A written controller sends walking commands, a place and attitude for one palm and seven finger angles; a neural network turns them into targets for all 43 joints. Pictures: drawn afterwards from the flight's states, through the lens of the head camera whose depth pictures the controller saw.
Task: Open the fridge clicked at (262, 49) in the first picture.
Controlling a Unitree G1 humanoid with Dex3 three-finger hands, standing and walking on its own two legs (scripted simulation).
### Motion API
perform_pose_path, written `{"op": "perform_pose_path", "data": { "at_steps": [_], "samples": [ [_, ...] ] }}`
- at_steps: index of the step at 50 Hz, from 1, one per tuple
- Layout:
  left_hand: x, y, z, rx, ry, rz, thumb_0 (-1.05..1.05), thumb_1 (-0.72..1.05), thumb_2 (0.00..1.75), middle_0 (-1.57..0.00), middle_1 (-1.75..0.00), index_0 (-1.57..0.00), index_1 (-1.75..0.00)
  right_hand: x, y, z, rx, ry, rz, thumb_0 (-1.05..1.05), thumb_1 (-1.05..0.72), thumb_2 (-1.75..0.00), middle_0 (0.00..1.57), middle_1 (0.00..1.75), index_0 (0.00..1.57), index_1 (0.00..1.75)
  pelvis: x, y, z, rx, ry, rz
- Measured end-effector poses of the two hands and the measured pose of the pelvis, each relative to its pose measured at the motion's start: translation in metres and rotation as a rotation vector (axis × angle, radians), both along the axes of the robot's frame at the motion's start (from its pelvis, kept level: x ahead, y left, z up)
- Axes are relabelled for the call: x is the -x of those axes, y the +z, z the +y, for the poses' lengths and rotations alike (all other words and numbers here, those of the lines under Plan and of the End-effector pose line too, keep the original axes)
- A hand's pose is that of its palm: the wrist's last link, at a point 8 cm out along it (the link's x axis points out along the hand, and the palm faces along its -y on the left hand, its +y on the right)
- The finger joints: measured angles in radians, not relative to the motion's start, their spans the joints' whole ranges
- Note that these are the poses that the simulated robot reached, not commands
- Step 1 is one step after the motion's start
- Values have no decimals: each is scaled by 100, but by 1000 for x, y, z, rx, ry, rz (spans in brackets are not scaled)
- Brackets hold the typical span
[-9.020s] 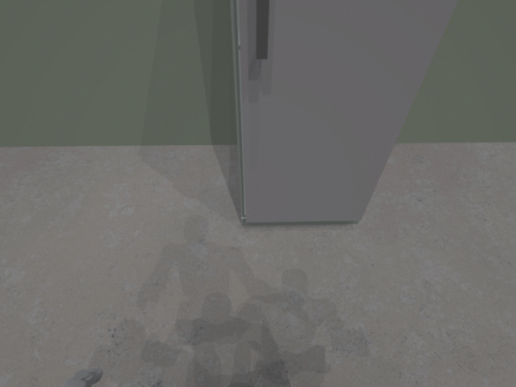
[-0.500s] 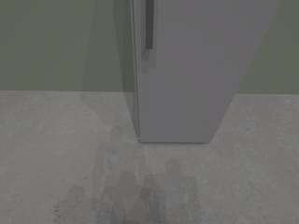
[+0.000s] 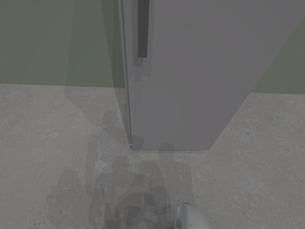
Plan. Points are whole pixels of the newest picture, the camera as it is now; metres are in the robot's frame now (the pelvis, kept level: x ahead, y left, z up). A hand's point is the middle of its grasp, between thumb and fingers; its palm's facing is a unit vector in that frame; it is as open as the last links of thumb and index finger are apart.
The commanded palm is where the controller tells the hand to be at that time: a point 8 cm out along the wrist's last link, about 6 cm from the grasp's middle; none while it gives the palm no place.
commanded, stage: shuffle to correct the standing spot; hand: left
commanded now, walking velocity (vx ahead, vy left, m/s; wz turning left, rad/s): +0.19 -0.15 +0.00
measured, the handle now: (143, 8) +0.61 +0.07 +0.24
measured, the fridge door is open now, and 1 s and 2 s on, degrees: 0 0 0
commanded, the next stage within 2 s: come to a stop and stand still in 0.22 s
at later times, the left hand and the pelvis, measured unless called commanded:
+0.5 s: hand (126, 202) +0.22 +0.09 -0.19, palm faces +0.11 -0.98 -0.17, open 7.2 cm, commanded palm none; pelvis +0.18 -0.09 +0.00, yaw +3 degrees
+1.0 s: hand (119, 222) +0.16 +0.10 -0.16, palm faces +0.07 -0.96 -0.28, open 7.4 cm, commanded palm none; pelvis +0.16 -0.09 +0.00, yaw +2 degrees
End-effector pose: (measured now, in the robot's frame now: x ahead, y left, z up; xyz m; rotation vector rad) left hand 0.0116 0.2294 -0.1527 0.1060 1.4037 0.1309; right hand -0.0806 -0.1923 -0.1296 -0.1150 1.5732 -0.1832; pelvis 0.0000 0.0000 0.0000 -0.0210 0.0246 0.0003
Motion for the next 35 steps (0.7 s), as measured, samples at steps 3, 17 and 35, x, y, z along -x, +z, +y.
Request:
{"op": "perform_pose_path", "data": {
  "at_steps": [3,17,35],
  "samples": [
    [-62,3,-4,-28,-36,-72,3,95,90,-20,-29,-20,-30,-3,-1,-9,-24,-27,79,0,-91,-90,20,30,21,30,-24,-3,-15,0,3,4],
    [-190,1,-79,-63,-9,-174,0,94,90,-20,-29,-20,-30,-216,-17,-128,57,51,-138,1,-91,-90,20,30,20,30,-135,-9,-82,-3,50,-10],
    [-167,10,-97,-94,98,-8,1,92,90,-20,-30,-20,-30,-400,-18,-104,-48,184,-408,0,-91,-90,20,30,21,30,-195,-7,-100,-41,41,-21]
  ]
}}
